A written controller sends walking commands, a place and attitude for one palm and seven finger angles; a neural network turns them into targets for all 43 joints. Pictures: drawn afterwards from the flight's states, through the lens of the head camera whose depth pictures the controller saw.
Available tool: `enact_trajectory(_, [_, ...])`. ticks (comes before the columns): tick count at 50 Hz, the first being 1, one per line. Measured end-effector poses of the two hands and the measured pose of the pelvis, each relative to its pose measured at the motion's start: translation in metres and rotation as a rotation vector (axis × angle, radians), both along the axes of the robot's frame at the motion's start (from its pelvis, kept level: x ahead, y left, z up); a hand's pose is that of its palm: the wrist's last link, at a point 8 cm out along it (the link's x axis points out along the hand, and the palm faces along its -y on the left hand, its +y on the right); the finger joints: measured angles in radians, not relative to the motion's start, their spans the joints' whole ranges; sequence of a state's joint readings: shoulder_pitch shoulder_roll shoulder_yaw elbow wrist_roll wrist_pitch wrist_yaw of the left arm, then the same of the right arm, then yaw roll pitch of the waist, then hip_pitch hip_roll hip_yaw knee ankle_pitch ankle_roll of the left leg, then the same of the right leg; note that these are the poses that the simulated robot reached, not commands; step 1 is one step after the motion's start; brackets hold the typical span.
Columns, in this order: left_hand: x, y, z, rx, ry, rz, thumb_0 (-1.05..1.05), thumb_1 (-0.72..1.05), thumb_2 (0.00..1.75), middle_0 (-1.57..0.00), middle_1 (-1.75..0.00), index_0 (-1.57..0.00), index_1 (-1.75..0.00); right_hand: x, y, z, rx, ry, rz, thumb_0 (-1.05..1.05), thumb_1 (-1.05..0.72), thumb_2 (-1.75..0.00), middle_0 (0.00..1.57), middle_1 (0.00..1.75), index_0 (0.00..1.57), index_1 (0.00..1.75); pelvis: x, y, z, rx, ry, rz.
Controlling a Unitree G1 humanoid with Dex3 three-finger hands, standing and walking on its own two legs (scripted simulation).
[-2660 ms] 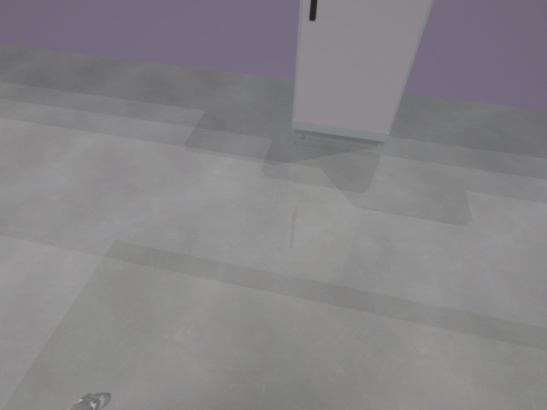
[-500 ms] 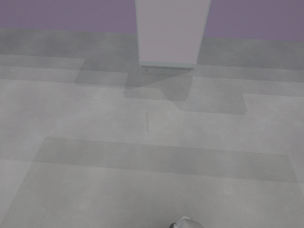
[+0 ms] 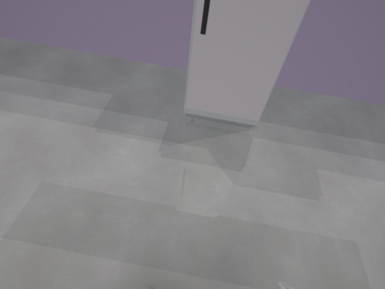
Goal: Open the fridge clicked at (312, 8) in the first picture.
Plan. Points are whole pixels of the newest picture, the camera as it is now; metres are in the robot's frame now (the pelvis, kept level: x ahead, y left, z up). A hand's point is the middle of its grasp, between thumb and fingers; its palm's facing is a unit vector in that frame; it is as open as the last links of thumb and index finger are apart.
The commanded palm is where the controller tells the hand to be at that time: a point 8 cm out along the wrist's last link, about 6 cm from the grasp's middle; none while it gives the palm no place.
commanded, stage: walk to a spot facing it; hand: left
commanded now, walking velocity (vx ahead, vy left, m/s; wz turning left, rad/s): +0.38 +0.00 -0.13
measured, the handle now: out of the picture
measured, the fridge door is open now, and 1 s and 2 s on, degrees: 0 0 0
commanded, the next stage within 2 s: take the last steps up to it in 1.02 s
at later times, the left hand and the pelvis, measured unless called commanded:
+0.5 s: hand (158, 203) +0.37 +0.12 -0.16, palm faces -0.10 -0.97 -0.20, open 7.4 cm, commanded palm none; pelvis +0.24 -0.05 -0.01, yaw -4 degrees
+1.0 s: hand (152, 202) +0.38 +0.14 -0.18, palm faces +0.09 -0.99 -0.13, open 7.4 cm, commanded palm none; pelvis +0.46 -0.02 +0.00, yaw +0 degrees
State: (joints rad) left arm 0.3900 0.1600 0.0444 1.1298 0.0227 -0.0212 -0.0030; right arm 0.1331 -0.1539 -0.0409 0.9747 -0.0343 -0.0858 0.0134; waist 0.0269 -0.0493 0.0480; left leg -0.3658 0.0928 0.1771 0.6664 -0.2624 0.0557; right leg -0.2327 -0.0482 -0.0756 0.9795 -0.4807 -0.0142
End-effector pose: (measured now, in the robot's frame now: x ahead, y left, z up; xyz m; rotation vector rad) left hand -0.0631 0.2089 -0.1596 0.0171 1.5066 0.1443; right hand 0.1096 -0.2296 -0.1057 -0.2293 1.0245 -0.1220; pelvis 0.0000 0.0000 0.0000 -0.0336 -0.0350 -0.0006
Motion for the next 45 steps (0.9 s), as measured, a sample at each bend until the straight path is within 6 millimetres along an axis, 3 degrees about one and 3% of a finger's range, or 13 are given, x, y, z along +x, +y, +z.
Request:
enact_trajectory(3, [0.039,0.016,0.011,0.019,-0.02,-0.019,0.01,0.91,0.9,-0.2,-0.3,-0.2,-0.3,-0.006,0.011,-0.001,0.017,0.069,-0.048,0.0,-0.91,-0.89,0.2,0.29,0.2,0.29,0.025,0.006,0.01,0.01,0.007,-0.008])
enact_trajectory(6, [0.087,0.028,0.022,0.044,-0.068,-0.039,0.01,0.91,0.9,-0.2,-0.3,-0.2,-0.3,-0.015,0.006,0.002,-0.002,0.137,-0.121,-0.02,-0.96,-0.89,0.2,0.29,0.2,0.3,0.05,0.011,0.018,0.021,0.019,-0.019])
enact_trajectory(12, [0.189,0.033,0.034,0.074,-0.159,-0.09,0.01,0.91,0.9,-0.2,-0.3,-0.19,-0.3,-0.044,0.009,-0.004,0.031,0.343,-0.196,-0.01,-0.94,-0.89,0.2,0.29,0.2,0.3,0.103,0.008,0.023,0.036,0.031,-0.038])
enact_trajectory(18, [0.305,0.008,0.036,0.083,-0.238,-0.19,0.01,0.91,0.9,-0.2,-0.3,-0.19,-0.3,-0.059,0.019,-0.014,0.113,0.519,-0.286,0.0,-0.92,-0.89,0.2,0.29,0.2,0.29,0.161,-0.01,0.016,0.052,0.03,-0.065])
enact_trajectory(23, [0.404,-0.029,0.028,0.097,-0.355,-0.255,0.01,0.91,0.9,-0.2,-0.3,-0.19,-0.3,-0.045,0.015,-0.032,0.185,0.643,-0.331,0.0,-0.91,-0.89,0.2,0.29,0.2,0.3,0.219,-0.04,-0.004,0.057,0.024,-0.072])
enact_trajectory(25, [0.427,-0.041,0.029,0.1,-0.398,-0.243,0.01,0.91,0.9,-0.2,-0.3,-0.2,-0.3,-0.022,0.005,-0.037,0.197,0.655,-0.324,0.01,-0.91,-0.89,0.2,0.29,0.2,0.3,0.236,-0.05,-0.007,0.051,0.016,-0.069])
enact_trajectory(27, [0.436,-0.048,0.033,0.099,-0.399,-0.222,0.01,0.91,0.9,-0.2,-0.3,-0.2,-0.3,0.014,-0.008,-0.038,0.188,0.612,-0.307,0.01,-0.91,-0.89,0.2,0.29,0.2,0.3,0.252,-0.056,-0.002,0.046,0.01,-0.062])
enact_trajectory(29, [0.439,-0.054,0.037,0.101,-0.375,-0.199,0.0,0.91,0.9,-0.2,-0.3,-0.2,-0.3,0.06,-0.024,-0.037,0.169,0.534,-0.281,0.01,-0.91,-0.89,0.2,0.29,0.2,0.29,0.268,-0.061,0.005,0.041,0.012,-0.058])
enact_trajectory(34, [0.445,-0.042,0.049,0.151,-0.324,-0.152,-0.02,0.96,0.9,-0.21,-0.3,-0.2,-0.3,0.185,-0.055,-0.028,0.126,0.307,-0.21,0.01,-0.91,-0.9,0.2,0.29,0.2,0.29,0.31,-0.067,0.017,0.033,0.024,-0.045])
enact_trajectory(37, [0.441,-0.039,0.047,0.141,-0.259,-0.129,-0.02,0.95,0.9,-0.2,-0.3,-0.2,-0.3,0.249,-0.071,-0.019,0.084,0.218,-0.173,0.02,-0.94,-0.9,0.2,0.29,0.2,0.29,0.336,-0.065,0.02,0.027,0.025,-0.036])
enact_trajectory(41, [0.432,-0.039,0.038,0.107,-0.164,-0.079,-0.01,0.93,0.9,-0.2,-0.3,-0.2,-0.3,0.328,-0.075,-0.008,0.05,0.137,-0.101,0.01,-0.94,-0.9,0.19,0.29,0.2,0.29,0.372,-0.059,0.018,0.016,0.02,-0.018])
enact_trajectory(45, [0.425,-0.036,0.025,0.068,-0.058,-0.017,0.0,0.92,0.9,-0.2,-0.3,-0.2,-0.3,0.403,-0.061,-0.003,0.022,0.095,-0.019,0.01,-0.93,-0.9,0.19,0.29,0.19,0.29,0.412,-0.046,0.012,0.005,0.015,0.003])
